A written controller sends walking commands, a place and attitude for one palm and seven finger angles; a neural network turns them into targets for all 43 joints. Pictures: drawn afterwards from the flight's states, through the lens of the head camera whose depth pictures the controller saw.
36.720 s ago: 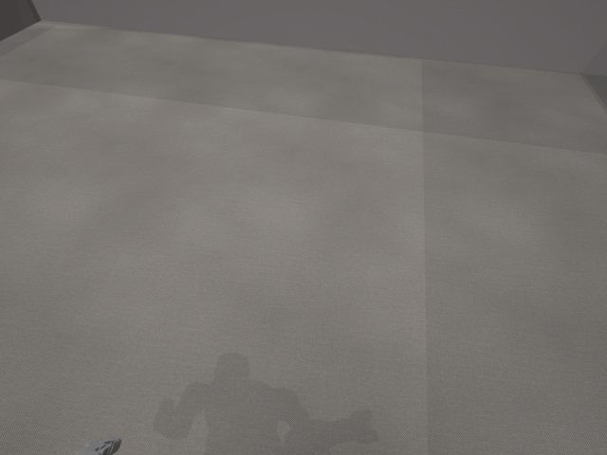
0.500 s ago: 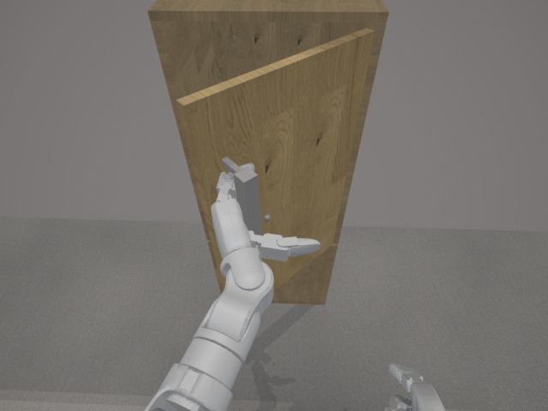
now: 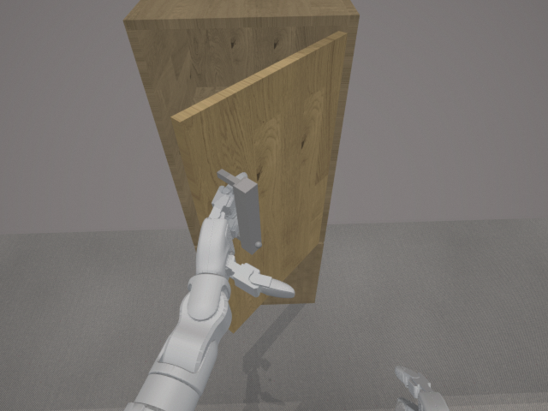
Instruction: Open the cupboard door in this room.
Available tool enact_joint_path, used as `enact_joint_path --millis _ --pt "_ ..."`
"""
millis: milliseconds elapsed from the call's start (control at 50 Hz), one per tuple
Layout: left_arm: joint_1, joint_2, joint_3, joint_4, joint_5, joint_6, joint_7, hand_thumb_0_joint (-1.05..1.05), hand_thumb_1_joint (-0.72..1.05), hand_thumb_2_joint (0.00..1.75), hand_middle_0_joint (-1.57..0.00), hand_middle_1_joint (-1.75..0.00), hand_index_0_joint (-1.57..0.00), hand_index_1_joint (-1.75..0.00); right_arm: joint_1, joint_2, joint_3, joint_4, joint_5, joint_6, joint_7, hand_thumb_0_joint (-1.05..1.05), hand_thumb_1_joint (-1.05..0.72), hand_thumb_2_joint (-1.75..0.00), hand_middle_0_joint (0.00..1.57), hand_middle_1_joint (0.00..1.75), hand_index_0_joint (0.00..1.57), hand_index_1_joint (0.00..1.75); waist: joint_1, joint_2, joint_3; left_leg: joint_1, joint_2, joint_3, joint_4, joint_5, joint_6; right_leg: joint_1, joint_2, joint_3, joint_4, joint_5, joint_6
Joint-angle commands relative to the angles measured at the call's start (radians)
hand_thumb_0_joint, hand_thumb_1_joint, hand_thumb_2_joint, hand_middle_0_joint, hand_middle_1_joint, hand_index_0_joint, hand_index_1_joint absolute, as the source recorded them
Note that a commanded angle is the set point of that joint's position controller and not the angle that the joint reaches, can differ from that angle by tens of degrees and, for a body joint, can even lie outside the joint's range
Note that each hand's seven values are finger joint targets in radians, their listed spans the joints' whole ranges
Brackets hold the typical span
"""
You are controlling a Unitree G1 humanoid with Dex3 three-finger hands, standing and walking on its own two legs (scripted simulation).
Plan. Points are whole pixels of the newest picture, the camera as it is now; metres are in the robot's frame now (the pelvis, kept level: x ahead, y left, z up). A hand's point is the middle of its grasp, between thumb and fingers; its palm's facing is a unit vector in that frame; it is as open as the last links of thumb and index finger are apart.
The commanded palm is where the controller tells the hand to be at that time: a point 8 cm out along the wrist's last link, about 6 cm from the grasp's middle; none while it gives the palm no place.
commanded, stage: slide the hand sideways off the handle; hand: left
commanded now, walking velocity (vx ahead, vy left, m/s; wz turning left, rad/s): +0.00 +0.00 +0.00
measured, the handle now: (238, 212) +0.38 +0.07 +0.10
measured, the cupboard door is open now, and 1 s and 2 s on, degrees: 48 47 47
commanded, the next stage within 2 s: draw the hand back to the body in 0.70 s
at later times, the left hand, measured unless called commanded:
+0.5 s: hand (224, 277) +0.27 +0.08 +0.10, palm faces +0.02 -1.00 +0.00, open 16.2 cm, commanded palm +0.23 +0.14 +0.10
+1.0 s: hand (194, 292) +0.24 +0.11 +0.11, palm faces +0.04 -1.00 -0.04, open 16.3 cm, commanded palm +0.21 +0.18 +0.12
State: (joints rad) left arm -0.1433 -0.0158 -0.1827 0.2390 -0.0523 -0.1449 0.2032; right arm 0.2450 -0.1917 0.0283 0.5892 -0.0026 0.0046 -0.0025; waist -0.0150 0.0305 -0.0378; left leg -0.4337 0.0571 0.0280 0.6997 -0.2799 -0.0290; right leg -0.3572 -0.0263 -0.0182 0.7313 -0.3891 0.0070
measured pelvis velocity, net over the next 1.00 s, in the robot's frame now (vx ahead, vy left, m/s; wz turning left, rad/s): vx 0.02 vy -0.02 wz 0.03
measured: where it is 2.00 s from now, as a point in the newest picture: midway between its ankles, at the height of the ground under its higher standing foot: outside the picture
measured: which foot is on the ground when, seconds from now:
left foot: down 0.00-1.00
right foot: down 0.00-1.00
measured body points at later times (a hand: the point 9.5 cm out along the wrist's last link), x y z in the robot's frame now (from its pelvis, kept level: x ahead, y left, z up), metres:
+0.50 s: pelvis +0.03 -0.02 +0.00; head +0.03 -0.04 +0.45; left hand +0.26 +0.14 +0.10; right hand +0.24 -0.22 -0.07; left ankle +0.05 +0.14 -0.72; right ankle +0.00 -0.12 -0.72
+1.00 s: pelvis +0.02 -0.02 -0.01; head +0.02 -0.05 +0.44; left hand +0.23 +0.17 +0.11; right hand +0.21 -0.24 -0.09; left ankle +0.05 +0.14 -0.71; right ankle +0.00 -0.12 -0.72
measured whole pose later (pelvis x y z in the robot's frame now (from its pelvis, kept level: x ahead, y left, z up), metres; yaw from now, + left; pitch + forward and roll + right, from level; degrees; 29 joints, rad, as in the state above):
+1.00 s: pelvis +0.02 -0.02 -0.01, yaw +2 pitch +2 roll +0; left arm 0.38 0.15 -0.02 -0.28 -0.18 -0.11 -0.06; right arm 0.26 -0.22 0.03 0.53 0.02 -0.13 -0.06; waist 0.01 0.06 -0.07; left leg -0.45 0.06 -0.02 0.76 -0.34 -0.05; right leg -0.35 -0.02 -0.06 0.79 -0.46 -0.02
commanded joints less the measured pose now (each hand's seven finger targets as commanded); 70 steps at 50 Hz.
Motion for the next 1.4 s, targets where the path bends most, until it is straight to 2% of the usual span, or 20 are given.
enact_joint_path --millis 0,60,100,260,380,520,560,680,720,760,820,940,1020,1080,1180,1280,1300,1340,1360,1380 --pt "-0.184 0.024 0.046 -0.329 0.000 -0.052 -0.016 0.00 -0.50 0.30 -0.15 -0.30 -0.15 -0.30 -0.160 -0.090 -0.038 -0.194 -0.001 -0.047 -0.005 0.00 -0.90 -0.90 0.20 0.30 0.20 0.30 0.041 -0.102 -0.194 0.173 -0.047 0.007 -0.107 0.038 0.045 -0.010 0.044 -0.036 -0.181 0.124 -0.023" --pt "-0.102 0.063 0.075 -0.373 -0.015 -0.031 -0.039 0.00 -0.50 0.30 -0.15 -0.30 -0.15 -0.30 -0.168 -0.090 -0.034 -0.198 0.001 -0.041 -0.011 0.00 -0.90 -0.90 0.20 0.30 0.20 0.30 0.042 -0.129 -0.164 0.174 -0.051 0.014 -0.101 0.059 0.047 0.009 0.040 -0.025 -0.205 0.155 -0.017" --pt "-0.073 0.067 0.075 -0.429 -0.018 -0.025 -0.052 0.00 -0.50 0.30 -0.15 -0.30 -0.15 -0.30 -0.176 -0.088 -0.031 -0.205 0.001 -0.041 -0.014 0.00 -0.90 -0.90 0.20 0.30 0.20 0.30 0.038 -0.085 -0.161 0.183 -0.054 0.014 -0.102 0.070 0.045 0.005 0.039 -0.025 -0.195 0.179 -0.016" --pt "0.123 0.077 0.063 -0.564 -0.026 -0.013 -0.095 0.00 -0.50 0.30 -0.15 -0.30 -0.15 -0.30 -0.163 -0.087 -0.029 -0.228 0.000 -0.051 -0.011 0.00 -0.90 -0.90 0.20 0.30 0.20 0.30 0.027 -0.081 -0.146 0.193 -0.055 0.003 -0.081 0.130 0.046 0.010 0.043 -0.036 -0.163 0.283 -0.015" --pt "0.278 0.120 0.109 -0.652 -0.041 -0.013 -0.138 0.00 -0.50 0.30 -0.15 -0.30 -0.15 -0.30 -0.152 -0.087 -0.033 -0.247 0.001 -0.063 -0.015 0.00 -0.90 -0.90 0.20 0.30 0.20 0.30 0.035 -0.079 -0.169 0.185 -0.058 0.003 -0.054 0.197 0.046 0.029 0.039 -0.035 -0.127 0.405 -0.010" --pt "0.382 0.135 0.117 -0.744 -0.064 -0.030 -0.192 0.00 -0.50 0.30 -0.15 -0.30 -0.15 -0.30 -0.135 -0.091 -0.032 -0.265 0.003 -0.093 -0.021 0.00 -0.90 -0.90 0.20 0.30 0.20 0.30 0.031 -0.064 -0.181 0.167 -0.064 -0.004 -0.023 0.214 0.048 0.015 0.036 -0.036 -0.093 0.453 -0.004" --pt "0.479 0.161 0.150 -0.731 -0.075 -0.035 -0.209 0.00 -0.50 0.30 -0.15 -0.30 -0.15 -0.30 -0.123 -0.094 -0.034 -0.264 0.004 -0.102 -0.022 0.00 -0.90 -0.90 0.20 0.30 0.20 0.30 0.037 -0.096 -0.175 0.147 -0.064 -0.004 -0.012 0.216 0.049 0.028 0.033 -0.033 -0.092 0.480 0.002" --pt "0.442 0.172 0.141 -0.779 -0.095 -0.065 -0.251 0.00 -0.50 0.30 -0.15 -0.30 -0.15 -0.30 -0.117 -0.104 -0.037 -0.264 0.009 -0.144 -0.036 0.00 -0.90 -0.90 0.20 0.30 0.20 0.30 0.013 -0.084 -0.142 0.112 -0.069 -0.014 0.012 0.139 0.051 -0.041 0.030 -0.021 -0.094 0.372 0.008" --pt "0.408 0.150 0.112 -0.780 -0.099 -0.074 -0.259 0.00 -0.50 0.30 -0.15 -0.30 -0.15 -0.30 -0.113 -0.104 -0.035 -0.260 0.011 -0.162 -0.040 0.00 -0.90 -0.90 0.20 0.30 0.20 0.30 0.005 -0.067 -0.131 0.106 -0.070 -0.021 0.016 0.113 0.051 -0.069 0.031 -0.024 -0.092 0.317 0.006" --pt "0.403 0.173 0.132 -0.752 -0.102 -0.073 -0.256 0.00 -0.50 0.30 -0.15 -0.30 -0.15 -0.30 -0.110 -0.108 -0.035 -0.250 0.012 -0.175 -0.045 0.00 -0.90 -0.90 0.20 0.30 0.20 0.30 0.007 -0.099 -0.117 0.088 -0.070 -0.025 0.020 0.082 0.052 -0.077 0.029 -0.012 -0.111 0.261 0.006" --pt "0.427 0.220 0.197 -0.753 -0.107 -0.067 -0.249 0.00 -0.50 0.30 -0.15 -0.30 -0.15 -0.30 -0.114 -0.107 -0.035 -0.245 0.013 -0.187 -0.050 0.00 -0.90 -0.90 0.20 0.30 0.20 0.30 0.034 -0.073 -0.153 0.090 -0.070 -0.020 0.012 0.083 0.050 -0.052 0.026 -0.007 -0.109 0.250 0.002" --pt "0.444 0.256 0.271 -0.756 -0.145 -0.029 -0.262 0.00 -0.50 0.30 -0.15 -0.30 -0.15 -0.30 -0.132 -0.105 -0.026 -0.236 0.022 -0.201 -0.060 0.00 -0.90 -0.90 0.20 0.30 0.20 0.30 0.052 -0.069 -0.131 0.099 -0.071 -0.011 -0.010 0.088 0.048 -0.015 0.023 0.003 -0.147 0.261 0.007" --pt "0.451 0.255 0.266 -0.784 -0.168 -0.004 -0.295 0.00 -0.50 0.30 -0.15 -0.30 -0.15 -0.30 -0.135 -0.112 -0.021 -0.240 0.029 -0.217 -0.063 0.00 -0.90 -0.90 0.20 0.30 0.20 0.30 0.047 -0.061 -0.090 0.107 -0.071 -0.015 -0.030 0.073 0.050 -0.026 0.028 -0.009 -0.164 0.229 0.007" --pt "0.444 0.286 0.305 -0.774 -0.182 0.016 -0.316 0.00 -0.50 0.30 -0.15 -0.30 -0.15 -0.30 -0.135 -0.119 -0.024 -0.230 0.031 -0.228 -0.073 0.00 -0.90 -0.90 0.20 0.30 0.20 0.30 0.045 -0.084 -0.069 0.112 -0.070 -0.017 -0.032 0.057 0.050 -0.030 0.026 0.004 -0.197 0.181 0.010" --pt "0.403 0.312 0.340 -0.814 -0.201 0.031 -0.338 0.00 -0.50 0.30 -0.15 -0.30 -0.15 -0.30 -0.136 -0.121 -0.018 -0.222 0.034 -0.251 -0.083 0.00 -0.90 -0.90 0.20 0.30 0.20 0.30 0.048 -0.038 -0.077 0.146 -0.071 -0.026 -0.057 0.056 0.049 -0.029 0.033 -0.020 -0.200 0.162 0.002" --pt "0.420 0.318 0.351 -0.831 -0.219 0.049 -0.362 0.00 -0.32 0.37 -0.16 -0.30 -0.16 -0.30 -0.135 -0.123 -0.011 -0.216 0.039 -0.270 -0.086 0.00 -0.90 -0.90 0.20 0.30 0.20 0.30 0.056 -0.003 -0.077 0.171 -0.067 -0.037 -0.088 0.064 0.047 -0.016 0.042 -0.052 -0.188 0.179 -0.004" --pt "0.371 0.460 0.375 -0.926 -0.080 0.015 -0.247 0.00 -0.29 0.39 -0.16 -0.30 -0.16 -0.30 -0.161 -0.119 -0.015 -0.205 0.020 -0.258 -0.108 0.00 -0.90 -0.90 0.20 0.30 0.20 0.30 0.072 -0.012 -0.050 0.212 -0.062 -0.004 -0.124 0.066 0.049 -0.005 0.025 -0.003 -0.288 0.170 -0.010" --pt "0.499 0.362 0.339 -0.828 -0.047 0.024 -0.174 0.00 -0.22 0.42 -0.16 -0.30 -0.16 -0.30 -0.151 -0.106 -0.004 -0.184 0.004 -0.240 -0.115 0.00 -0.90 -0.90 0.20 0.30 0.20 0.30 0.059 -0.041 0.003 0.242 -0.057 -0.004 -0.150 0.070 0.049 0.010 0.022 -0.023 -0.313 0.149 -0.008" --pt "0.500 0.372 0.346 -0.825 -0.033 0.023 -0.155 0.00 -0.18 0.43 -0.16 -0.30 -0.16 -0.30 -0.158 -0.112 -0.008 -0.177 0.002 -0.233 -0.115 0.00 -0.90 -0.90 0.20 0.30 0.20 0.30 0.061 -0.061 -0.002 0.259 -0.052 -0.004 -0.167 0.086 0.049 0.031 0.027 -0.028 -0.327 0.160 -0.007" --pt "0.496 0.366 0.338 -0.839 -0.023 0.018 -0.143 0.00 -0.15 0.45 -0.16 -0.30 -0.16 -0.30 -0.164 -0.109 -0.006 -0.176 -0.001 -0.225 -0.115 0.00 -0.90 -0.90 0.20 0.30 0.20 0.30 0.058 -0.037 -0.003 0.278 -0.049 0.000 -0.188 0.088 0.049 0.048 0.023 -0.028 -0.329 0.163 -0.006"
